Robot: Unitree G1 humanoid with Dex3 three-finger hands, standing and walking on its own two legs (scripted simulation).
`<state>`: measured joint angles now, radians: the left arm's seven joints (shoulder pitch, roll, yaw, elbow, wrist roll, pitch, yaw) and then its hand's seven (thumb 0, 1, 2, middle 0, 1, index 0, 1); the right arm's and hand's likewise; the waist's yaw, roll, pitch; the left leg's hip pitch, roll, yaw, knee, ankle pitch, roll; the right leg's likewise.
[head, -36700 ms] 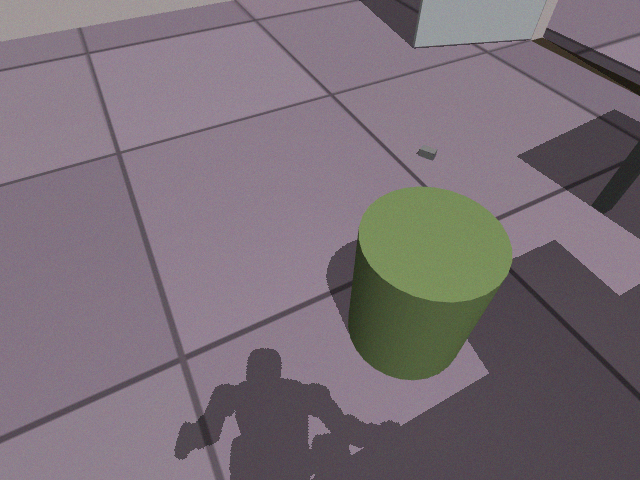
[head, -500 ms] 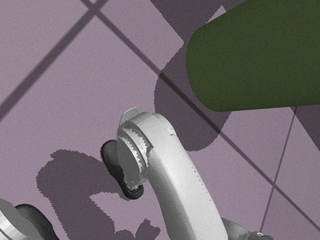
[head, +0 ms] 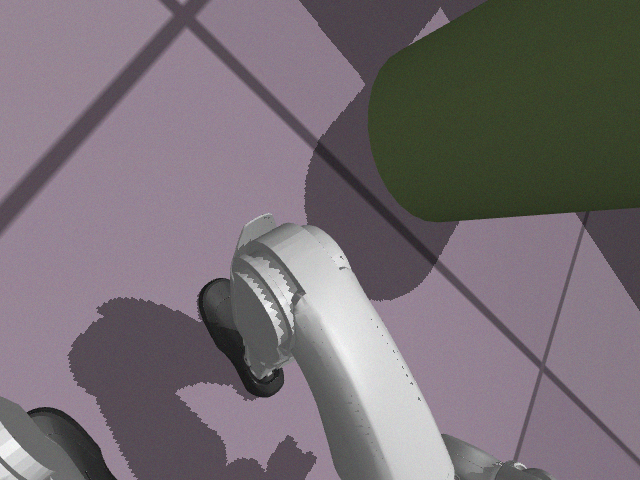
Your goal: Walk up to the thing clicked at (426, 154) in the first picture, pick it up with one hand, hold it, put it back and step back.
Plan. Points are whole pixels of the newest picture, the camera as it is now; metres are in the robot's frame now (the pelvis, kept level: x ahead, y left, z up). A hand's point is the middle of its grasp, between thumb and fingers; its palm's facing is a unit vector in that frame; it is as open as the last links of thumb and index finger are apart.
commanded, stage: close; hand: left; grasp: from above
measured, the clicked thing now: out of the picture +0.47 +0.31 -0.30
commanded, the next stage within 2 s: settle in 0.76 s
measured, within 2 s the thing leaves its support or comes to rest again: leaves its support in 1.24 s
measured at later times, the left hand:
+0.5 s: hand out of the picture +0.46 +0.30 -0.27, palm faces -0.11 -0.42 -0.90, open 7.5 cm
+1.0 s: hand out of the picture +0.46 +0.30 -0.27, palm faces -0.11 -0.42 -0.90, open 7.3 cm
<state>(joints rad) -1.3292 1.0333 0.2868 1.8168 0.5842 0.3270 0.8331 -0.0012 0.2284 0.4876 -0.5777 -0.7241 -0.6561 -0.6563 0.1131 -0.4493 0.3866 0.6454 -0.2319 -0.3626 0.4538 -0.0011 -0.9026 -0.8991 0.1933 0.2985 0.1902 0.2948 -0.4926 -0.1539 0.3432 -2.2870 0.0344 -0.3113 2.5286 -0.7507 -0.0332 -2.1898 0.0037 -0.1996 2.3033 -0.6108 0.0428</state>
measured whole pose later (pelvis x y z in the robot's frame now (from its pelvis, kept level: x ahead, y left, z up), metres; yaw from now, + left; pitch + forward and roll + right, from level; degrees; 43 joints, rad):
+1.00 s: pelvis +0.00 +0.00 +0.00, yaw +0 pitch +27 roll -15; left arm -1.33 1.02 0.25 1.84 0.55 0.33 0.84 0.01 0.39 0.17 -0.89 -0.37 -0.94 -0.30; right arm 0.09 -0.45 0.39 0.67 -0.23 -0.38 0.45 0.00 -0.91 -0.90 0.19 0.30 0.19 0.29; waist -0.49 -0.15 0.34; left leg -2.28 0.03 -0.31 2.54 -0.75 -0.03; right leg -2.18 0.00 -0.20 2.31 -0.62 0.05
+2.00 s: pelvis +0.00 -0.01 +0.03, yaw +5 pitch +34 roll -9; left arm -1.32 0.77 0.34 1.71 0.68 0.46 0.69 0.01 0.38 0.18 -0.92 -0.33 -0.97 -0.28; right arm 0.17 -0.35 0.14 0.88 -0.18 -0.31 0.41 0.00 -0.90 -0.90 0.19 0.30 0.19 0.30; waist -0.37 0.02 0.09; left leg -2.27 0.05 -0.18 2.36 -0.70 -0.03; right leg -2.23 -0.01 -0.11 2.23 -0.60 0.02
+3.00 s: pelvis +0.03 -0.03 +0.26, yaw +12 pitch +28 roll +0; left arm -0.80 0.28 0.04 1.16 0.53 0.75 0.49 0.00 0.36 0.21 -0.88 -0.43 -0.92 -0.38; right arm 0.15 -0.30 0.01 0.89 0.01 -0.19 0.07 0.01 -0.91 -0.91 0.20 0.30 0.19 0.30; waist -0.13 0.06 -0.24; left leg -1.45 0.08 -0.03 1.56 -0.60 -0.06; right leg -1.47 -0.01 -0.03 1.55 -0.56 -0.02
